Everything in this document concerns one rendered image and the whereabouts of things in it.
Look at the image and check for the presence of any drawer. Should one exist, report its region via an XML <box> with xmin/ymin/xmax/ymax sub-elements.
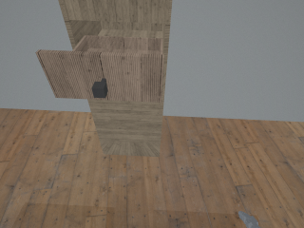
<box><xmin>35</xmin><ymin>35</ymin><xmax>164</xmax><ymax>103</ymax></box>

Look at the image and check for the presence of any handle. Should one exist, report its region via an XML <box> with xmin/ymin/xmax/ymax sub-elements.
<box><xmin>91</xmin><ymin>78</ymin><xmax>108</xmax><ymax>99</ymax></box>

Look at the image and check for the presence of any right robot hand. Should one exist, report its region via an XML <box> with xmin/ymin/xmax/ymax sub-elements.
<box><xmin>238</xmin><ymin>211</ymin><xmax>261</xmax><ymax>228</ymax></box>

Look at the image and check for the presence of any cabinet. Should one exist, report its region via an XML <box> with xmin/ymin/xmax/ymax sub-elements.
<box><xmin>58</xmin><ymin>0</ymin><xmax>173</xmax><ymax>157</ymax></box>

